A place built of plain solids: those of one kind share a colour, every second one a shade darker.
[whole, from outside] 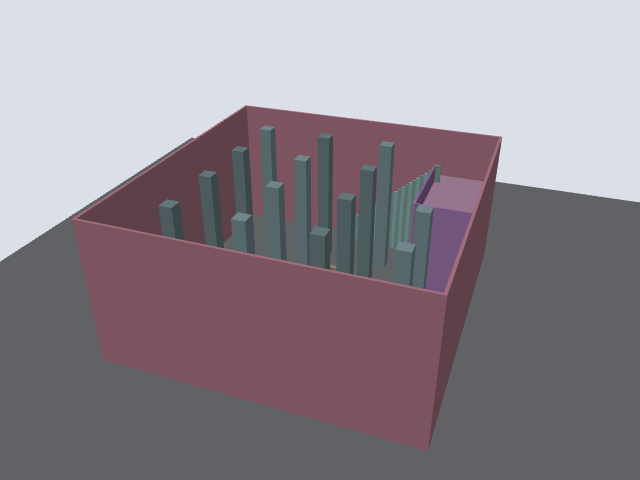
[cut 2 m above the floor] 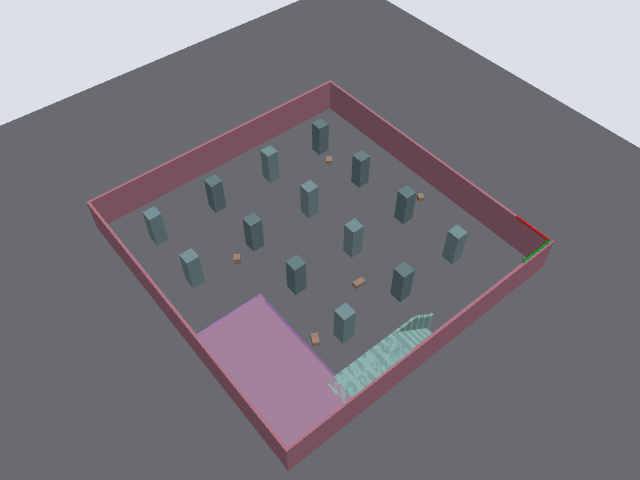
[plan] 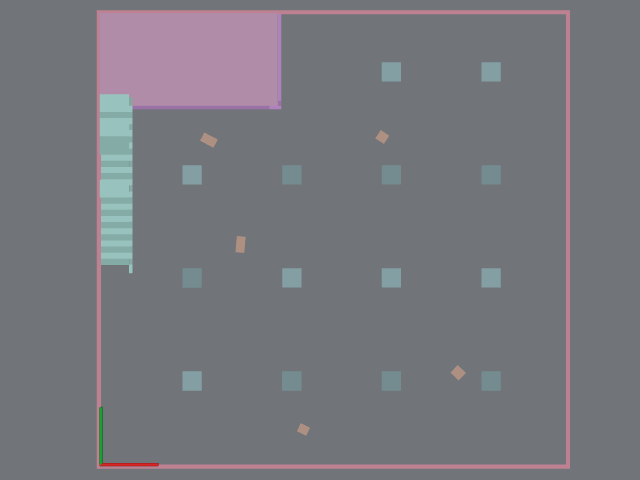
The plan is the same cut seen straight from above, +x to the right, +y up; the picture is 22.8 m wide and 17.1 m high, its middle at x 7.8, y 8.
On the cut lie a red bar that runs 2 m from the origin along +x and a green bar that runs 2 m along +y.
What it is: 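A covered reservoir's hall 16.6 x 16.0 m, 7.9 m high, on 14 brick piers 0.69 m square, 3.5 x 3.7 m apart; along one wall a straight stair 1.00 m broad in ONE RUN of 27 risers of 0.187 m from the floor to an entrance gallery 6.3 x 3.3 m at 5.05 m; guards of upright bars over a brick kerb 1.02 m over every tread and the gallery; no daylight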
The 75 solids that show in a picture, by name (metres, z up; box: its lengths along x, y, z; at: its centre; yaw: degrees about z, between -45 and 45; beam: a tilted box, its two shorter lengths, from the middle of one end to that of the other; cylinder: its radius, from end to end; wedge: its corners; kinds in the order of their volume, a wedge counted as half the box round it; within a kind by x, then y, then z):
{
 "gal_1": {"box": [6.35, 3.31, 5.1], "at": [3.12, 14.44, 2.5]},
 "wall_1": {"box": [0.15, 16.34, 7.95], "at": [-0.07, 8.02, 3.92]},
 "wall_2": {"box": [16.86, 0.15, 7.95], "at": [8.28, -0.07, 3.92]},
 "wall_3": {"box": [16.86, 0.15, 7.95], "at": [8.28, 16.11, 3.92]},
 "wall_4": {"box": [0.15, 16.34, 7.95], "at": [16.64, 8.02, 3.92]},
 "pier_1": {"box": [0.69, 0.69, 7.94], "at": [3.25, 2.98, 3.92]},
 "pier_2": {"box": [0.69, 0.69, 7.94], "at": [3.25, 6.65, 3.92]},
 "pier_3": {"box": [0.69, 0.69, 7.94], "at": [3.25, 10.32, 3.92]},
 "pier_4": {"box": [0.69, 0.69, 7.94], "at": [6.79, 2.98, 3.92]},
 "pier_5": {"box": [0.69, 0.69, 7.94], "at": [6.79, 6.65, 3.92]},
 "pier_6": {"box": [0.69, 0.69, 7.94], "at": [6.79, 10.32, 3.92]},
 "pier_7": {"box": [0.69, 0.69, 7.94], "at": [10.35, 2.98, 3.92]},
 "pier_8": {"box": [0.69, 0.69, 7.94], "at": [10.35, 6.65, 3.92]},
 "pier_9": {"box": [0.69, 0.69, 7.94], "at": [10.35, 10.32, 3.92]},
 "pier_10": {"box": [0.69, 0.69, 7.94], "at": [10.35, 13.99, 3.92]},
 "pier_11": {"box": [0.69, 0.69, 7.94], "at": [13.89, 2.98, 3.92]},
 "pier_12": {"box": [0.69, 0.69, 7.94], "at": [13.89, 6.65, 3.92]},
 "pier_13": {"box": [0.69, 0.69, 7.94], "at": [13.89, 10.32, 3.92]},
 "pier_14": {"box": [0.69, 0.69, 7.94], "at": [13.89, 13.99, 3.92]},
 "stair_1": {"box": [1.05, 0.63, 0.24], "at": [0.47, 7.43, 0.07]},
 "stair_2": {"box": [1.05, 0.63, 0.42], "at": [0.47, 7.64, 0.16]},
 "stair_3": {"box": [1.05, 0.63, 0.61], "at": [0.47, 7.86, 0.26]},
 "stair_4": {"box": [1.05, 0.63, 0.8], "at": [0.47, 8.08, 0.35]},
 "stair_5": {"box": [1.05, 0.63, 0.99], "at": [0.47, 8.3, 0.44]},
 "stair_6": {"box": [1.05, 0.63, 1.17], "at": [0.47, 8.52, 0.54]},
 "stair_7": {"box": [1.05, 0.63, 1.36], "at": [0.47, 8.73, 0.63]},
 "stair_8": {"box": [1.05, 0.63, 1.55], "at": [0.47, 8.95, 0.72]},
 "stair_9": {"box": [1.05, 0.63, 1.73], "at": [0.47, 9.17, 0.82]},
 "stair_10": {"box": [1.05, 0.63, 1.92], "at": [0.47, 9.39, 0.91]},
 "stair_11": {"box": [1.05, 0.63, 2.11], "at": [0.47, 9.61, 1.0]},
 "stair_12": {"box": [1.05, 0.63, 2.3], "at": [0.47, 9.82, 1.1]},
 "stair_13": {"box": [1.05, 0.63, 2.48], "at": [0.47, 10.04, 1.19]},
 "stair_14": {"box": [1.05, 0.63, 2.67], "at": [0.47, 10.26, 1.29]},
 "stair_15": {"box": [1.05, 0.63, 2.86], "at": [0.47, 10.48, 1.38]},
 "stair_16": {"box": [1.05, 0.63, 3.05], "at": [0.47, 10.7, 1.47]},
 "stair_17": {"box": [1.05, 0.63, 3.23], "at": [0.47, 10.91, 1.57]},
 "stair_18": {"box": [1.05, 0.63, 3.42], "at": [0.47, 11.13, 1.66]},
 "stair_19": {"box": [1.05, 0.63, 3.61], "at": [0.47, 11.35, 1.75]},
 "stair_20": {"box": [1.05, 0.63, 3.79], "at": [0.47, 11.57, 1.85]},
 "stair_21": {"box": [1.05, 0.63, 3.98], "at": [0.47, 11.79, 1.94]},
 "stair_22": {"box": [1.05, 0.63, 4.17], "at": [0.47, 12.0, 2.03]},
 "stair_23": {"box": [1.05, 0.63, 4.36], "at": [0.47, 12.22, 2.13]},
 "stair_24": {"box": [1.05, 0.63, 4.54], "at": [0.47, 12.44, 2.22]},
 "stair_25": {"box": [1.05, 0.63, 4.73], "at": [0.47, 12.66, 2.31]},
 "stair_26": {"box": [1.05, 0.63, 4.92], "at": [0.47, 12.88, 2.41]},
 "stair_27": {"box": [0.12, 0.3, 1.07], "at": [1.06, 6.96, 0.48]},
 "stair_28": {"box": [0.12, 0.22, 1.09], "at": [1.06, 8.09, 0.49]},
 "stair_29": {"box": [0.12, 0.22, 2.01], "at": [1.06, 8.09, 0.95]},
 "stair_30": {"box": [0.12, 0.22, 2.96], "at": [1.06, 10.27, 1.43]},
 "stair_31": {"box": [0.12, 0.22, 3.15], "at": [1.06, 10.49, 1.52]},
 "stair_32": {"box": [0.12, 0.22, 4.07], "at": [1.06, 10.49, 1.98]},
 "stair_33": {"box": [0.12, 0.22, 3.33], "at": [1.06, 10.71, 1.62]},
 "stair_34": {"box": [0.12, 0.22, 4.25], "at": [1.06, 10.71, 2.08]},
 "stair_35": {"box": [0.12, 0.22, 3.52], "at": [1.06, 10.93, 1.71]},
 "stair_36": {"box": [0.12, 0.22, 4.44], "at": [1.06, 10.93, 2.17]},
 "stair_37": {"box": [0.12, 0.22, 3.71], "at": [1.06, 11.14, 1.8]},
 "stair_38": {"box": [0.12, 0.22, 4.63], "at": [1.06, 11.14, 2.26]},
 "stair_39": {"box": [0.12, 0.22, 3.89], "at": [1.06, 11.36, 1.9]},
 "stair_40": {"box": [0.12, 0.22, 4.81], "at": [1.06, 11.36, 2.36]},
 "stair_41": {"box": [0.12, 0.22, 4.08], "at": [1.06, 11.58, 1.99]},
 "stair_42": {"box": [0.12, 0.22, 5.0], "at": [1.06, 11.58, 2.45]},
 "stair_43": {"box": [0.12, 0.22, 5.19], "at": [1.06, 11.8, 2.54]},
 "stair_44": {"box": [0.12, 0.22, 5.38], "at": [1.06, 12.02, 2.64]},
 "piece_1": {"box": [4.88, 0.12, 5.2], "at": [3.56, 12.72, 2.55]},
 "piece_2": {"box": [4.88, 0.12, 6.12], "at": [3.56, 12.72, 3.01]},
 "piece_3": {"box": [0.42, 0.12, 6.16], "at": [6.21, 12.72, 3.03]},
 "piece_4": {"box": [0.12, 0.18, 6.16], "at": [6.36, 12.87, 3.03]},
 "piece_5": {"box": [0.12, 3.08, 5.2], "at": [6.36, 14.5, 2.55]},
 "piece_6": {"box": [0.12, 3.08, 6.12], "at": [6.36, 14.5, 3.01]},
 "box_cardboard_1": {"box": [0.54, 0.33, 0.35], "at": [3.84, 11.56, 0.13], "yaw": -28.0},
 "box_cardboard_2": {"box": [0.32, 0.58, 0.32], "at": [4.97, 7.84, 0.11], "yaw": -4.8},
 "box_cardboard_3": {"box": [0.38, 0.32, 0.31], "at": [7.21, 1.25, 0.1], "yaw": -26.5},
 "box_cardboard_4": {"box": [0.37, 0.35, 0.43], "at": [10.02, 11.67, 0.17], "yaw": -33.4},
 "box_cardboard_5": {"box": [0.41, 0.38, 0.33], "at": [12.72, 3.27, 0.12], "yaw": -43.5},
 "fin_1": {"box": [0.13, 0.31, 6.16], "at": [1.06, 12.94, 3.03]}
}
